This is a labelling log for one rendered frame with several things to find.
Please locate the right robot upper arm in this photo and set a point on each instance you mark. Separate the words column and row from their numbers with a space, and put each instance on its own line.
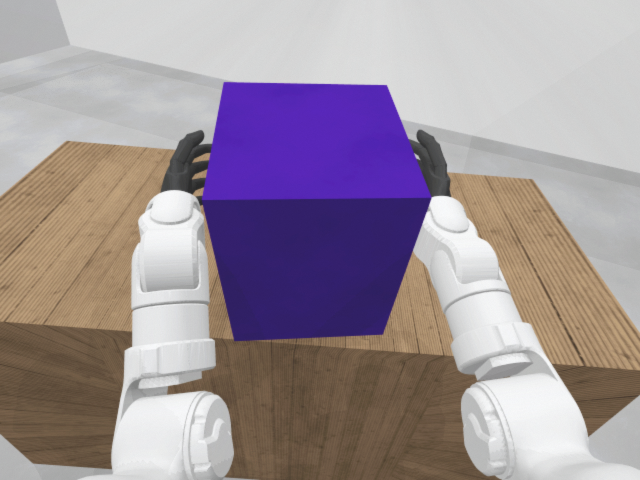
column 528, row 428

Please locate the robot left forearm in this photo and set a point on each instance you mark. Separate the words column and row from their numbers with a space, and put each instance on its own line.
column 169, row 298

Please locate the left robot upper arm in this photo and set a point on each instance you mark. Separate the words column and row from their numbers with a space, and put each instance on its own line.
column 185, row 436

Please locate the pedestal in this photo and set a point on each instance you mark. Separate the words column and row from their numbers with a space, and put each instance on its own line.
column 372, row 407

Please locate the left robot hand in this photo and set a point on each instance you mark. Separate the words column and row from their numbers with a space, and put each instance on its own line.
column 181, row 170

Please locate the robot right forearm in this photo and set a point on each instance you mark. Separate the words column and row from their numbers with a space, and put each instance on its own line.
column 490, row 339

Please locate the carton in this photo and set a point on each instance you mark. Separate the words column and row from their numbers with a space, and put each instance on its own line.
column 314, row 200

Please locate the right robot hand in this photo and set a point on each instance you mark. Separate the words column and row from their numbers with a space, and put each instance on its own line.
column 432, row 164

